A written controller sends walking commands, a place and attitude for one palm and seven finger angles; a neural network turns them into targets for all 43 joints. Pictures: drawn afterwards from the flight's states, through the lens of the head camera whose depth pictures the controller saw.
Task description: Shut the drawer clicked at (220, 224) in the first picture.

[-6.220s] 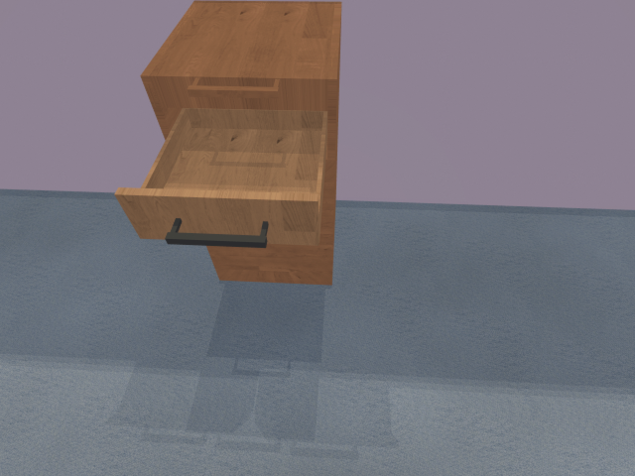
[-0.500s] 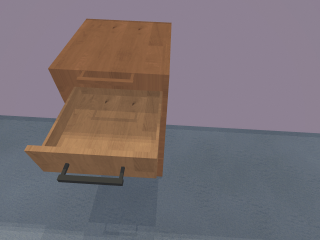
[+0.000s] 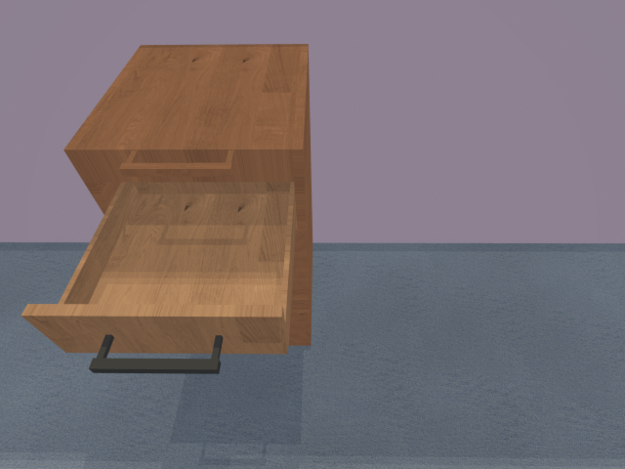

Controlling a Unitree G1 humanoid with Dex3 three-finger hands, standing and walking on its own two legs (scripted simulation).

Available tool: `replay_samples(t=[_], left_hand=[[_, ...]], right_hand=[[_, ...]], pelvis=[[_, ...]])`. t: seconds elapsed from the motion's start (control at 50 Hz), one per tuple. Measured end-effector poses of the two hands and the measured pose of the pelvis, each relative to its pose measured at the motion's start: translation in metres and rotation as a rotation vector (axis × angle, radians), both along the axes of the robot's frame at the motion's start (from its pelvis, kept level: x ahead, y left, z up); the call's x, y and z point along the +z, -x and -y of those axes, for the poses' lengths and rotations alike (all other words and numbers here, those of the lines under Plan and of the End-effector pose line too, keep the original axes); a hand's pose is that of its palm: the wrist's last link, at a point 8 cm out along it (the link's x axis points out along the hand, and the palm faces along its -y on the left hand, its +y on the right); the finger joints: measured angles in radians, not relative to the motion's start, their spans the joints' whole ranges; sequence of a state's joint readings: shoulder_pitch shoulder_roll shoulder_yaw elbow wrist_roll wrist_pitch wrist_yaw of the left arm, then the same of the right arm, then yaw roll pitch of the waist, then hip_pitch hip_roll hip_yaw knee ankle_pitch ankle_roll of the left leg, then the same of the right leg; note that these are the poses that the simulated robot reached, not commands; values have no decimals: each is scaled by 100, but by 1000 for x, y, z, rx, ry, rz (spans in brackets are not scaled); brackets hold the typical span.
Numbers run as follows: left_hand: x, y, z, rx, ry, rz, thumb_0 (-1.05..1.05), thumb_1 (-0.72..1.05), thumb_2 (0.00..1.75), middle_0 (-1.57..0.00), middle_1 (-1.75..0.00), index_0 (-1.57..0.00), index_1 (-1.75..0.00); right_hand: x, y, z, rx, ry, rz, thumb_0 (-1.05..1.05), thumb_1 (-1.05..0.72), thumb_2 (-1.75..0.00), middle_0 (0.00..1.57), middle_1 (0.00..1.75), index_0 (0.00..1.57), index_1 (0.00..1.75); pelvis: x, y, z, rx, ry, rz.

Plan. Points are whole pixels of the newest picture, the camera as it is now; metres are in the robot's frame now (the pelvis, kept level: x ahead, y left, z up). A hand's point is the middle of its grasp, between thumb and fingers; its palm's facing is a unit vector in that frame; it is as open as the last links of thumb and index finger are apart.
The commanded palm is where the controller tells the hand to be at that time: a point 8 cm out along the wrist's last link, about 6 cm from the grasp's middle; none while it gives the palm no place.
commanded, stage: come to a stop and stand still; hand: left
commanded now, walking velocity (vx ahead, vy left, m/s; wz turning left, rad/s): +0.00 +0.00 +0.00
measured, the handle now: (159, 354) +0.30 +0.26 -0.09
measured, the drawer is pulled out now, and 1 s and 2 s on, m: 0.29 0.29 0.29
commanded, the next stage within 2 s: look again from close up in 0.36 s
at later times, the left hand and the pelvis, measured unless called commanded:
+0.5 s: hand out of the picture -0.05 +0.13 -0.17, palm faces +0.06 -0.98 -0.17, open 7.4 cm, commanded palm none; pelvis +0.00 -0.02 +0.00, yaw +2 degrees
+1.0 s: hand out of the picture -0.02 +0.17 -0.18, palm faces +0.08 -0.98 -0.18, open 7.4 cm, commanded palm none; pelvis -0.01 +0.01 +0.00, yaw +3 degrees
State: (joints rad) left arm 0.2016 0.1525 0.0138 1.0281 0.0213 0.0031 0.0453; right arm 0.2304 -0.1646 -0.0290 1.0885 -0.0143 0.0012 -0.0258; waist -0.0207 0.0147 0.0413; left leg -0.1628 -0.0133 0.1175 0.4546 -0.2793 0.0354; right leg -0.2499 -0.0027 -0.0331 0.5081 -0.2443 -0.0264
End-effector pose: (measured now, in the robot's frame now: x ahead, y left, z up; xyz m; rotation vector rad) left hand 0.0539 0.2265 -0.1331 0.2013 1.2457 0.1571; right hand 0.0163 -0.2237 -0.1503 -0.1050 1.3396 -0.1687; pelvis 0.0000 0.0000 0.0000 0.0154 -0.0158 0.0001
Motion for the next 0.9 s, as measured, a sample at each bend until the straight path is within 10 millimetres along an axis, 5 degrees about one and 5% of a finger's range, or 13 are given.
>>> replay_samples(t=[0.36, 0.5, 0.7, 0.9], left_hand=[[-4, 86, 32, 80, 57, -175, 1, 91, 90, -20, -30, -20, -29], [-6, 105, 47, 93, 78, -220, 1, 91, 90, -20, -30, -20, -29], [-15, 93, 33, 91, 76, -148, 1, 91, 90, -20, -30, -20, -29], [-14, 78, 8, 91, 60, -89, 2, 92, 90, -20, -30, -20, -29]], right_hand=[[6, 44, 5, 25, -24, -119, 0, -91, -90, 20, 30, 20, 30], [4, 55, 0, 30, -38, -157, 0, -91, -90, 20, 30, 20, 30], [-2, 30, -14, 54, -39, -44, 0, -91, -90, 20, 30, 20, 30], [4, 28, -21, 69, -16, -32, 1, -91, -90, 20, 30, 20, 30]], pelvis=[[7, 1, 17, 22, 10, 2], [5, 2, 18, 29, 20, -4], [-3, 7, 7, 54, 20, 9], [0, 8, -5, 54, 21, 15]])
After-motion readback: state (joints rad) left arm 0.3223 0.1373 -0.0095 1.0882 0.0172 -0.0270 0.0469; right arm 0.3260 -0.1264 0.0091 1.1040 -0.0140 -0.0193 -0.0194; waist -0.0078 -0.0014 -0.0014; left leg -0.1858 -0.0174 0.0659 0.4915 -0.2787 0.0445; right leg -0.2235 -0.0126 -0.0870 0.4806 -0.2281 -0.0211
